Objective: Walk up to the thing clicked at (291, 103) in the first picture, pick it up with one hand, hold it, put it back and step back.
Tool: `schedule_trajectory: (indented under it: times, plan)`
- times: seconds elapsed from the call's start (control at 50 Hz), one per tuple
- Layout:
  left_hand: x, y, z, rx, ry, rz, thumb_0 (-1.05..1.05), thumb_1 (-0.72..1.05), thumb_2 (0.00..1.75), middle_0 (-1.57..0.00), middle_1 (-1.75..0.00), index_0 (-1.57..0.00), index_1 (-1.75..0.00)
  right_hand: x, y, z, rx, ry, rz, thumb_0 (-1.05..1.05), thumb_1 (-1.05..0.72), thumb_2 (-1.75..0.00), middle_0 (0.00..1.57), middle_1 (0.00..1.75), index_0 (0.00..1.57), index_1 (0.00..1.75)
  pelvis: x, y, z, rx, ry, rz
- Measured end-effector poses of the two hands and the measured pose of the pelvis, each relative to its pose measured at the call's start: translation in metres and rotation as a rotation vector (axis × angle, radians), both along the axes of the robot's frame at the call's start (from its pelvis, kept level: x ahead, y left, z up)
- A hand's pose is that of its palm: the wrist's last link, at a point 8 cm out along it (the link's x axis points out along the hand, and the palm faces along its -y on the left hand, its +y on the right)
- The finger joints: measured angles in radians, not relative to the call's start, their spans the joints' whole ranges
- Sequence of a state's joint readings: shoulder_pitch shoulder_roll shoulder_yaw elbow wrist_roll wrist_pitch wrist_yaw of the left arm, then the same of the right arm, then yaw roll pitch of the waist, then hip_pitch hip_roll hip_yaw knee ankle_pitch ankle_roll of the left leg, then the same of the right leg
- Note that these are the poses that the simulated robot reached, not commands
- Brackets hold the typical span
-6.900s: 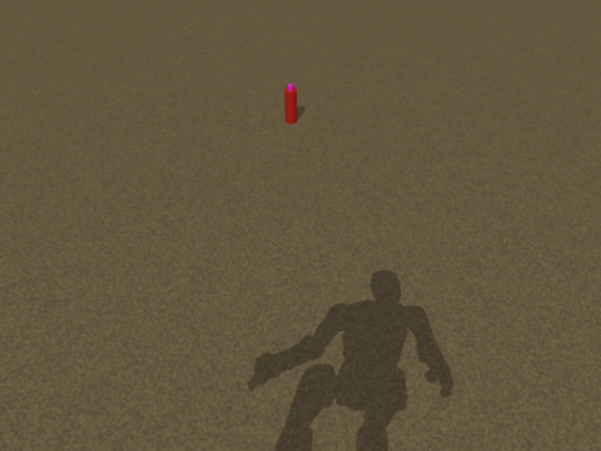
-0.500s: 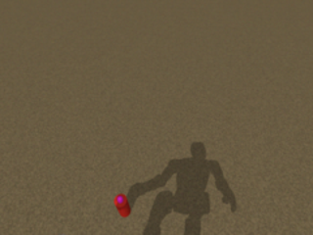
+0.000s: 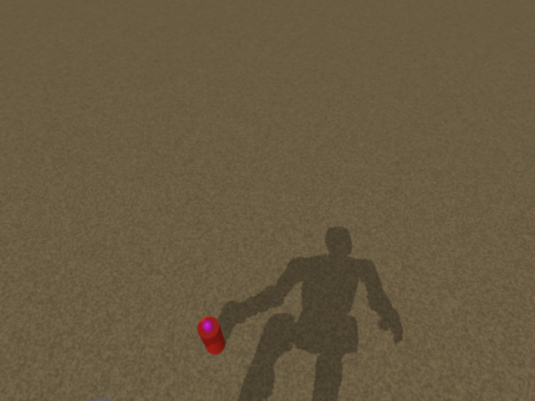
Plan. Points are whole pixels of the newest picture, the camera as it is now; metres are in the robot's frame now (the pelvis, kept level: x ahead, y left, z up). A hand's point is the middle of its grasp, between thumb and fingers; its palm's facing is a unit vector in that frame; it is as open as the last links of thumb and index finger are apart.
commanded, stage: walk up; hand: left
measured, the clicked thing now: (211, 334) +0.39 +0.21 -0.66
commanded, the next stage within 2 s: none
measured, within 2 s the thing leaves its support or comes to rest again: neither
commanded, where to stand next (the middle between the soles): +0.05 +0.00 m, yaw -1 degrees
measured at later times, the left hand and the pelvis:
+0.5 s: hand out of the picture +0.02 +0.27 -0.18, palm faces -0.08 -0.95 -0.32, open 7.4 cm; pelvis -0.07 +0.00 -0.02, yaw -2 degrees
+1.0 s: hand out of the picture +0.05 +0.30 -0.18, palm faces -0.01 -0.91 -0.41, open 7.4 cm; pelvis -0.03 +0.01 -0.03, yaw -2 degrees
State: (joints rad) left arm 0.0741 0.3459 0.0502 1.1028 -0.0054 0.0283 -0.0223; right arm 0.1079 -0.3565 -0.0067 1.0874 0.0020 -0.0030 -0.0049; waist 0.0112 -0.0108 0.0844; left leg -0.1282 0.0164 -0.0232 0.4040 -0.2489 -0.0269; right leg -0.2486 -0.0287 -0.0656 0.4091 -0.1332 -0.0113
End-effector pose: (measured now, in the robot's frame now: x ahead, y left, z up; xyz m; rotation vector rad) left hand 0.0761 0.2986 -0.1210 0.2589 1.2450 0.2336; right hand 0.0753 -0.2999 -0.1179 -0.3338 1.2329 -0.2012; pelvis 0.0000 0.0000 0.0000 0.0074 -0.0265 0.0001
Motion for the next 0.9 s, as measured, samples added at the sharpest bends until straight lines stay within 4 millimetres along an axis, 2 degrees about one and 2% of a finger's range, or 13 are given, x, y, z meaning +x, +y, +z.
schedule_trajectory:
  times: [0.1,0.16,0.22,0.26,0.3,0.36,0.4,0.48,0.58,0.66,0.78,0.84,0.9]
  plan:
    - [-0.002,0.010,-0.005,0.025,-0.006,-0.015,0.01,0.90,0.90,-0.21,-0.30,-0.20,-0.30,0.001,-0.009,-0.002,-0.036,-0.022,0.005,0.00,-0.91,-0.90,0.20,0.30,0.20,0.30,-0.021,0.002,-0.008,-0.004,0.007,0.009]
    - [-0.003,0.018,-0.010,0.033,-0.028,-0.033,0.01,0.90,0.90,-0.21,-0.30,-0.20,-0.30,-0.007,-0.012,-0.004,-0.064,-0.029,0.010,0.00,-0.91,-0.90,0.20,0.30,0.20,0.30,-0.036,0.008,-0.016,-0.001,0.003,0.018]
    - [0.000,0.027,-0.019,0.029,-0.064,-0.058,0.01,0.90,0.90,-0.21,-0.30,-0.20,-0.30,-0.028,-0.010,-0.005,-0.089,-0.027,0.005,0.00,-0.91,-0.90,0.20,0.30,0.20,0.30,-0.049,0.017,-0.025,0.002,0.009,0.023]
    - [0.002,0.032,-0.027,0.026,-0.091,-0.067,0.01,0.90,0.90,-0.21,-0.30,-0.20,-0.30,-0.047,-0.007,-0.007,-0.108,-0.010,0.004,0.00,-0.91,-0.90,0.20,0.30,0.20,0.30,-0.058,0.021,-0.032,0.001,0.006,0.025]
    - [-0.001,0.032,-0.029,0.025,-0.101,-0.069,0.01,0.90,0.90,-0.20,-0.30,-0.20,-0.30,-0.069,-0.003,-0.005,-0.113,0.023,0.007,0.00,-0.91,-0.90,0.20,0.30,0.20,0.30,-0.065,0.021,-0.031,0.001,-0.008,0.026]
    - [-0.015,0.028,-0.027,0.009,-0.089,-0.065,0.01,0.90,0.90,-0.20,-0.30,-0.20,-0.30,-0.095,0.000,0.004,-0.118,0.065,0.001,0.00,-0.91,-0.90,0.21,0.30,0.20,0.30,-0.071,0.017,-0.023,-0.016,0.002,0.033]
    - [-0.029,0.026,-0.026,-0.001,-0.068,-0.067,0.01,0.90,0.90,-0.20,-0.30,-0.20,-0.30,-0.105,-0.003,0.009,-0.123,0.071,-0.008,0.01,-0.91,-0.90,0.21,0.30,0.20,0.30,-0.074,0.014,-0.019,-0.019,0.013,0.015]
    - [-0.058,0.019,-0.024,-0.005,0.006,-0.102,0.01,0.90,0.90,-0.20,-0.30,-0.20,-0.30,-0.115,-0.015,0.017,-0.115,0.009,-0.030,0.01,-0.90,-0.90,0.21,0.30,0.20,0.30,-0.075,0.006,-0.016,-0.011,0.017,-0.029]
    - [-0.072,0.004,-0.013,0.029,0.015,-0.141,0.01,0.90,0.90,-0.21,-0.30,-0.20,-0.30,-0.122,-0.045,0.011,-0.094,-0.038,-0.051,0.01,-0.90,-0.90,0.21,0.30,0.21,0.30,-0.071,-0.011,-0.019,-0.036,-0.012,-0.063]
    - [-0.083,-0.002,0.004,0.058,-0.046,-0.111,0.01,0.90,0.90,-0.21,-0.30,-0.20,-0.30,-0.114,-0.052,0.005,-0.064,-0.019,-0.061,0.01,-0.91,-0.90,0.20,0.30,0.20,0.30,-0.060,-0.018,-0.014,-0.038,-0.035,-0.061]
    - [-0.093,0.012,0.026,0.115,-0.016,-0.082,0.01,0.90,0.90,-0.21,-0.30,-0.21,-0.30,-0.070,-0.041,0.005,-0.005,-0.087,-0.018,0.01,-0.91,-0.90,0.20,0.30,0.20,0.30,-0.043,-0.012,-0.006,-0.026,-0.043,-0.056]
    - [-0.087,0.025,0.024,0.140,0.000,-0.074,0.01,0.90,0.90,-0.21,-0.30,-0.21,-0.30,-0.049,-0.028,-0.002,0.009,-0.083,-0.007,0.01,-0.91,-0.90,0.20,0.30,0.20,0.30,-0.035,-0.006,-0.010,-0.031,-0.043,-0.045]
    - [-0.072,0.037,0.010,0.139,0.001,-0.057,0.01,0.90,0.90,-0.21,-0.30,-0.20,-0.30,-0.030,-0.011,-0.012,0.012,-0.076,0.008,0.01,-0.91,-0.90,0.20,0.30,0.20,0.30,-0.026,0.004,-0.021,-0.032,-0.039,-0.032]
